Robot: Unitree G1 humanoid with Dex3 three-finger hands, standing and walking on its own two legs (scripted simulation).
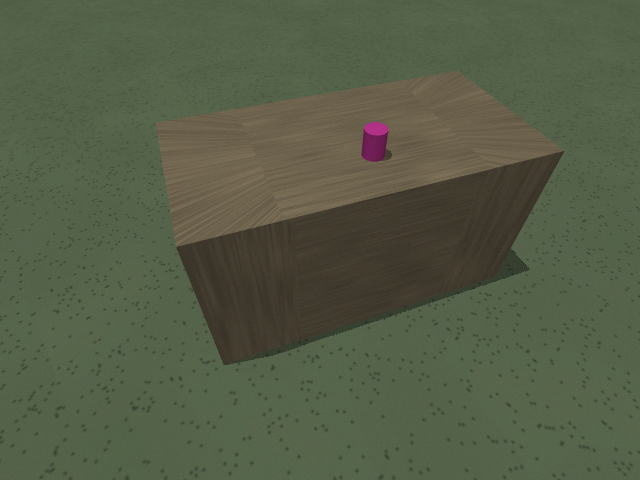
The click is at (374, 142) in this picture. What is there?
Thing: squat round
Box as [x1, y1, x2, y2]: [361, 122, 387, 161]
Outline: 372,122 364,126 361,154 367,160 376,161 380,160 384,155 387,127 384,124
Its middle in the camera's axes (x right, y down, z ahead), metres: +0.14 -0.29 +1.08
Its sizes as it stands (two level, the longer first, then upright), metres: 0.066 0.066 0.084
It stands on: a support 0.60 m high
